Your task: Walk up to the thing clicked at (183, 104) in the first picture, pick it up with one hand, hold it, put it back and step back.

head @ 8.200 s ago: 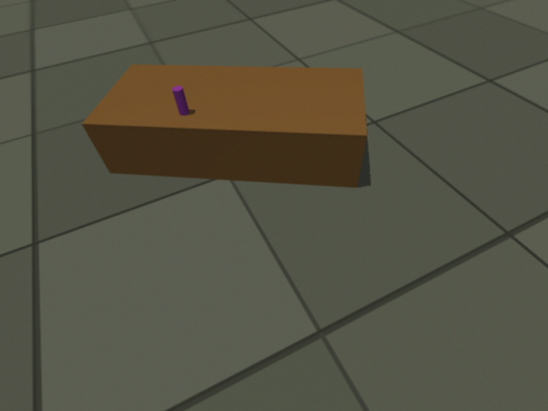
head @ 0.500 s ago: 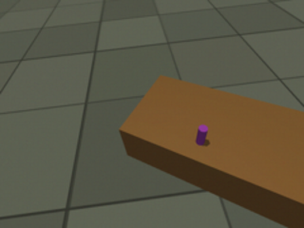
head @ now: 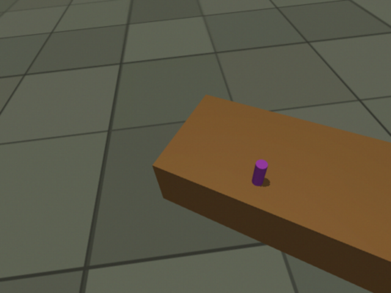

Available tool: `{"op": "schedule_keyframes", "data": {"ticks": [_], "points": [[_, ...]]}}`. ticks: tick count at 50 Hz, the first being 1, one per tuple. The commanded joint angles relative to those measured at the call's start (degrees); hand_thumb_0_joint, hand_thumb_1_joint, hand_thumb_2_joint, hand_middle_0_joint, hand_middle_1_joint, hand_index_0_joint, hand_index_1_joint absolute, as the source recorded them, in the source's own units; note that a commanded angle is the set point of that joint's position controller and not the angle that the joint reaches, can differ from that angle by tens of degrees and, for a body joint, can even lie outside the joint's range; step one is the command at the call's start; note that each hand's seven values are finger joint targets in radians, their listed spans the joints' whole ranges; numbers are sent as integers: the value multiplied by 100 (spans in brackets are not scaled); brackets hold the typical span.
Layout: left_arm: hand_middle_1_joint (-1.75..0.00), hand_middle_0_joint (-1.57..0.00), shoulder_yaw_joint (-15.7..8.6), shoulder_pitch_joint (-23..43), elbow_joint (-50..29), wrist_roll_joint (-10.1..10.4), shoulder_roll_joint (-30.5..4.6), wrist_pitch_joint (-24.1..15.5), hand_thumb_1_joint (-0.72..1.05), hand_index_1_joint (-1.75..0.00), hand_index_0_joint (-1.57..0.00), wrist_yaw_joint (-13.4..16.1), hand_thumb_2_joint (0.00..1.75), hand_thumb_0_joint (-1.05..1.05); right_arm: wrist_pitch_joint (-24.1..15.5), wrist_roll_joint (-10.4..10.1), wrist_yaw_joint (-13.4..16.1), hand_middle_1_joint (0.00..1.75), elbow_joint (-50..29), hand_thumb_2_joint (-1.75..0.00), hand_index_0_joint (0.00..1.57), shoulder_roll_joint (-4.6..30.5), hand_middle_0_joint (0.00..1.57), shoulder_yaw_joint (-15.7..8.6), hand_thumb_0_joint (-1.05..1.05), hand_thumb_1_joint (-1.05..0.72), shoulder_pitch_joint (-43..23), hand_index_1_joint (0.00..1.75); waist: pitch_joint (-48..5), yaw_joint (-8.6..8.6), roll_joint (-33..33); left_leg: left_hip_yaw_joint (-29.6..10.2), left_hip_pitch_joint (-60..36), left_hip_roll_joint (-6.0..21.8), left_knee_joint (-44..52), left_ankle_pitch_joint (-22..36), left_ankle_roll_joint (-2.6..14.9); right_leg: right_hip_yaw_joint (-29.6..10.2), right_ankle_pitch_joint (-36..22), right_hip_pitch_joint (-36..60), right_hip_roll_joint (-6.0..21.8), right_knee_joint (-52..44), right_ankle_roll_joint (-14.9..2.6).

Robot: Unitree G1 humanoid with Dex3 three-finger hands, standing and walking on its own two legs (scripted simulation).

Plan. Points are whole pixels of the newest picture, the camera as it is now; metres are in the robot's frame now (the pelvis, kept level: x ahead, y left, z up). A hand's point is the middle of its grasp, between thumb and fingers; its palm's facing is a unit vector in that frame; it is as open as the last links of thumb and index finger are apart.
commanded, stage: stand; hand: left
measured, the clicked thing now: (259, 173) +0.64 -0.23 -0.39
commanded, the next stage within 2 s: walk up in 0.28 s
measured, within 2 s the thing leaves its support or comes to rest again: neither
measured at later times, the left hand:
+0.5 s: hand out of the picture +0.12 +0.25 -0.15, palm faces -0.13 -0.93 -0.35, open 7.4 cm
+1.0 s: hand (182, 254) +0.26 +0.08 -0.18, palm faces -0.40 -0.86 -0.31, open 7.4 cm
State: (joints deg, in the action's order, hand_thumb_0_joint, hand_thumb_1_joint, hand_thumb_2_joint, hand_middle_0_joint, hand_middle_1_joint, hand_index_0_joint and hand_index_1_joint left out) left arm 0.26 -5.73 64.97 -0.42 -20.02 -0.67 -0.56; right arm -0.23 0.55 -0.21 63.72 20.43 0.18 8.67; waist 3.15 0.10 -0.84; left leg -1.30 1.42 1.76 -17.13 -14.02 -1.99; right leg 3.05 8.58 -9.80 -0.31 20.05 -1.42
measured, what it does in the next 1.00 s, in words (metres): steps to the right, turning right: right foot, then left foot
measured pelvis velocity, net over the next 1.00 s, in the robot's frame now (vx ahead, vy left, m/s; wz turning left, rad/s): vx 0.09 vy -0.14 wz -0.39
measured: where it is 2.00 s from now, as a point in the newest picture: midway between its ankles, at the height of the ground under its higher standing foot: outside the picture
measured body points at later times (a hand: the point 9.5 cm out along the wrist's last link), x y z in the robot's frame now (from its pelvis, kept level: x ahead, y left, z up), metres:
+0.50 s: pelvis +0.01 -0.04 -0.02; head +0.04 -0.03 +0.43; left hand +0.13 +0.29 -0.13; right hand +0.04 -0.38 -0.12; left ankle -0.05 +0.14 -0.75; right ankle +0.04 -0.19 -0.72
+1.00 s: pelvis +0.09 -0.14 -0.02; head +0.12 -0.12 +0.42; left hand +0.28 +0.13 -0.16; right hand +0.00 -0.47 -0.11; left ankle +0.16 -0.03 -0.75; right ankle +0.05 -0.26 -0.69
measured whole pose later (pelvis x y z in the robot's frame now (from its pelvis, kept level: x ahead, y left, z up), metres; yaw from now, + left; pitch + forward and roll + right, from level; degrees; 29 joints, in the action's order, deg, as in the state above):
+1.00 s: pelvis +0.09 -0.14 -0.02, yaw -22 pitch -4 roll +0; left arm -5.1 -15.5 45.6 -2.3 -25.0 5.1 -4.3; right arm -3.4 1.9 2.5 49.6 22.0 -3.6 18.6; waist 5.8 -0.1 5.5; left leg 6.9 15.8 4.9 -37.8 -18.3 0.1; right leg -6.8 25.3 -26.4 -5.3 63.9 -1.2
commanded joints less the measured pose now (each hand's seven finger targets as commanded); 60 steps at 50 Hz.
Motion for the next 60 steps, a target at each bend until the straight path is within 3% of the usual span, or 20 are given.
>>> {"op": "schedule_keyframes", "data": {"ticks": [1,13,14,17,19,26,29,30,31,32,36,40,42,43,45,47,49,55,58,60], "points": [[-30,-20,-273,211,-302,19,-1302,-118,90,-30,-20,95,90,0,-99,8,92,30,-314,-90,20,1164,20,-223,0,-90,-65,30,-390,-25,89,-375,525,571,286,773,259,-798,-682,587,771,-280,-26],[-30,-20,-240,201,-327,5,-1222,-148,90,-30,-20,116,90,0,-113,18,100,30,-343,-90,20,1219,20,-243,0,-90,-129,30,-527,-6,33,-339,366,625,251,1261,265,-725,-1427,696,803,-174,-25],[-30,-20,-795,111,-1089,-275,-1834,135,90,-30,-20,-150,90,0,-222,104,245,30,-699,-90,20,1940,20,-724,0,-90,235,30,-336,141,709,-58,-370,599,-553,621,575,-945,-1016,-569,418,573,-260],[-30,-20,-830,758,-1570,-372,-1460,432,90,-30,-20,-390,90,0,-287,112,419,30,-792,-90,20,2230,20,-999,0,-90,804,30,155,476,-353,-1354,-581,2678,327,1020,1633,-602,1916,-2621,268,3234,112],[-30,-20,-910,436,-1846,-278,-1423,503,90,-30,-20,-485,90,0,-360,120,479,30,-1156,-90,20,2323,20,-1064,0,-90,193,30,225,63,-386,-1429,279,3104,522,1125,1815,-1188,1937,-2266,680,3887,137],[-30,-20,-964,-167,-2055,-168,-1239,371,90,-30,-20,-701,90,0,-368,145,362,30,-1496,-90,20,1973,20,-965,0,-90,115,30,101,-48,-818,714,312,1452,-1074,2191,936,-164,1018,-1137,435,1901,-1],[-30,-20,-1168,-1776,-1582,-196,-1680,268,90,-30,-20,-564,90,0,-296,115,342,30,-1700,-90,20,1769,20,-854,0,-90,69,30,-826,-834,540,1097,1474,774,-3842,1516,665,387,348,1114,-315,1408,-248],[-30,-20,-1294,-2306,-1579,-226,-2198,265,90,-30,-20,-465,90,0,-274,71,344,30,-1917,-90,20,1468,20,-731,0,-90,-17,30,-812,-1184,1978,1171,2669,8,-5350,-592,419,-1127,317,1468,531,654,-721],[-30,-20,-1305,-2001,-1859,-150,-2487,278,90,-30,-20,-453,90,0,-239,-52,315,30,-2119,-90,20,1429,20,-677,0,-90,60,30,-709,-903,2432,721,3484,-379,-5780,-2447,287,-3729,1043,1236,1627,-537,-1347],[-30,-20,-1331,-1497,-2068,-76,-2627,285,90,-30,-20,-444,90,0,-209,6,321,30,-2032,-90,20,1636,20,-776,0,-90,193,30,-568,-620,1759,287,2943,-29,-5857,-2532,238,-4410,2261,347,2042,-885,-1675],[-30,-20,-1052,-780,-2331,-122,-1956,240,90,-30,-20,-333,90,0,-335,-115,230,30,-1688,-90,20,1601,20,-722,0,-90,768,30,9,-132,713,210,2327,421,-4085,-1858,410,-2220,1157,-628,1101,149,-1152],[-30,-20,-954,-666,-2660,-262,-1826,208,90,-30,-20,-382,90,0,-439,-18,276,30,-1666,-90,20,1524,20,-809,0,-90,1412,30,-150,-31,980,283,1318,183,-2180,-1394,426,-2068,-134,-1193,937,666,-1231],[-30,-20,-842,-111,-2886,-200,-1592,273,90,-30,-20,-365,90,0,-499,92,386,30,-1377,-90,20,1582,20,-944,0,-90,2476,30,-491,594,771,139,-441,238,-1103,452,306,-1784,401,-2429,580,1743,-767],[-30,-20,-691,-252,-2973,-136,-1007,309,90,-30,-20,-316,90,0,-517,218,455,30,-1385,-90,20,2072,20,-1063,0,-90,2549,30,-438,664,-718,-1160,-612,1108,-257,-60,342,-1550,1854,-3082,-389,2757,-403],[-30,-20,-910,-1048,-2598,-189,-1710,497,90,-30,-20,-213,90,0,-489,153,509,30,-1932,-90,20,2624,20,-1157,0,-90,1199,30,-231,136,-529,-3343,900,2785,676,-2536,1007,-1823,2096,-2669,-274,4379,-43],[-30,-20,-987,-1393,-2384,-189,-1848,484,90,-30,-20,-265,90,0,-508,112,451,30,-2157,-90,20,2253,20,-1020,0,-90,306,30,279,-306,-481,-2435,1369,2571,356,-2011,1743,-1575,1852,-2481,-51,5085,55],[-30,-20,-1050,-1336,-2218,-169,-1747,404,90,-30,-20,-281,90,0,-564,131,438,30,-2114,-90,20,1896,20,-897,0,-90,650,30,377,-254,-473,-1201,1309,1842,-24,-546,1220,-1527,1502,-2362,-21,4703,88],[-30,-20,-766,-1008,-2295,-1,-1247,139,90,-30,-20,-290,90,0,-489,176,187,30,-2143,-90,20,1968,20,-833,0,-90,748,30,-98,-22,-1442,424,789,1395,-1084,1972,1179,-335,1659,-1359,181,2365,165],[-30,-20,-797,-1438,-1910,-29,-1329,-5,90,-30,-20,-137,90,0,-235,117,86,30,-2211,-90,20,1859,20,-787,0,-90,752,30,-603,-154,-836,792,1139,1072,-2675,1516,976,215,480,-108,-294,889,130],[-30,-20,-1042,-1652,-1873,-93,-2225,-136,90,-30,-20,13,90,0,-142,14,81,30,-2428,-90,20,1032,20,-492,0,-90,1011,30,-725,-256,1584,838,3027,261,-4501,-1280,446,-2374,-893,919,1005,637,-387]]}}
